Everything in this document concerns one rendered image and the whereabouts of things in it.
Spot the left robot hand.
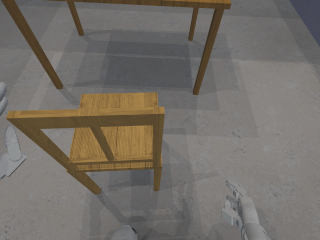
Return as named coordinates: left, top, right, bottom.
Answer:
left=0, top=82, right=27, bottom=181

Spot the robot left thigh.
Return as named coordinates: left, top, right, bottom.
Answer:
left=109, top=227, right=138, bottom=240

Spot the chair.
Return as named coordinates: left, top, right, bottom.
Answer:
left=6, top=92, right=165, bottom=195

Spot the table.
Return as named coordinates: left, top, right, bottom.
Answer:
left=1, top=0, right=232, bottom=95

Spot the right robot hand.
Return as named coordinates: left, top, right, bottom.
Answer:
left=221, top=179, right=260, bottom=230

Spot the robot right forearm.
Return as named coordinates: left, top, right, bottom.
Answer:
left=241, top=222, right=270, bottom=240

